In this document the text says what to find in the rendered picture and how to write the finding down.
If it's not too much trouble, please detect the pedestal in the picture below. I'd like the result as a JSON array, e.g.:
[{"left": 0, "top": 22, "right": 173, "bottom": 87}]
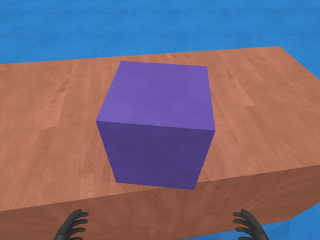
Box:
[{"left": 0, "top": 46, "right": 320, "bottom": 240}]

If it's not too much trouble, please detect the right robot hand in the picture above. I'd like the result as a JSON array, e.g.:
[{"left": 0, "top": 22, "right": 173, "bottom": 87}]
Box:
[{"left": 232, "top": 209, "right": 269, "bottom": 240}]

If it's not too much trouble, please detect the left robot hand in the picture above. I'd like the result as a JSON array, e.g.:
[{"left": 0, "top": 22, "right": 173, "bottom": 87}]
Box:
[{"left": 53, "top": 209, "right": 89, "bottom": 240}]

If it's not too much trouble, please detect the carton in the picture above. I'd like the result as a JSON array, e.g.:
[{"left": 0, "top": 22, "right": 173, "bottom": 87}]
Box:
[{"left": 95, "top": 61, "right": 216, "bottom": 190}]

